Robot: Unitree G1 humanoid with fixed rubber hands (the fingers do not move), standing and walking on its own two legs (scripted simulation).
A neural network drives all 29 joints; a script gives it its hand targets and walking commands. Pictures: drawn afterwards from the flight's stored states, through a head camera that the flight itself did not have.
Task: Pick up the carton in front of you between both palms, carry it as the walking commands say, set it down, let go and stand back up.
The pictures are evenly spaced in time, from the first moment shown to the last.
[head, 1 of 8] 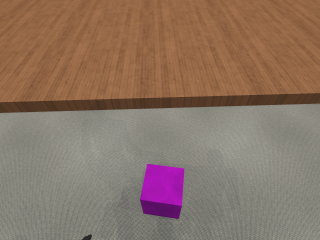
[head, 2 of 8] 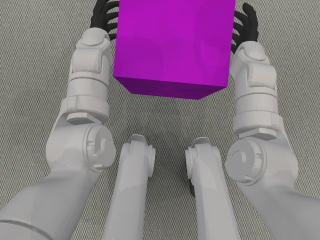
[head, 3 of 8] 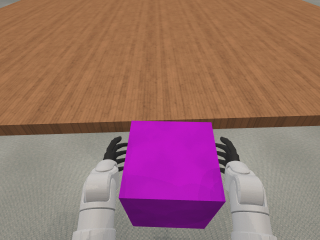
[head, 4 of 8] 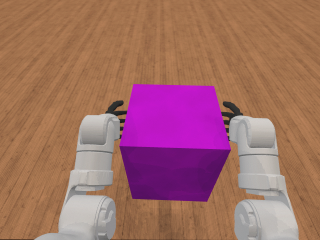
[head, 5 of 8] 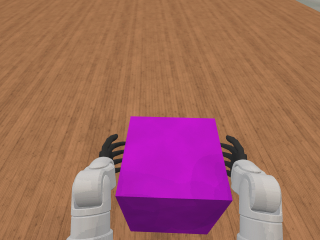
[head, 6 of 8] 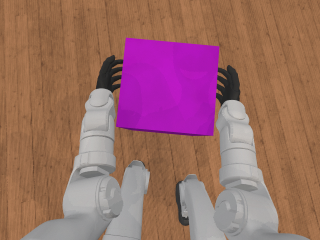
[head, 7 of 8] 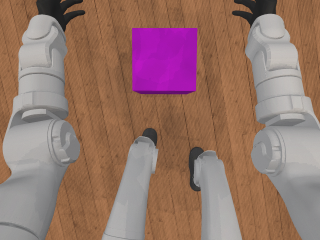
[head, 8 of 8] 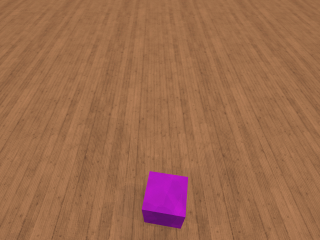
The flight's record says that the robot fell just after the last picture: no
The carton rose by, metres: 0.91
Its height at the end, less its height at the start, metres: +0.13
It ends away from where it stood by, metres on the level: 2.68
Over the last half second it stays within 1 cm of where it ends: yes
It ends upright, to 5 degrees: yes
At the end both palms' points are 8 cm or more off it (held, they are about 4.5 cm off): yes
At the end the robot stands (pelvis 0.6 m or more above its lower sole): yes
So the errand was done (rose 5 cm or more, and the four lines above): yes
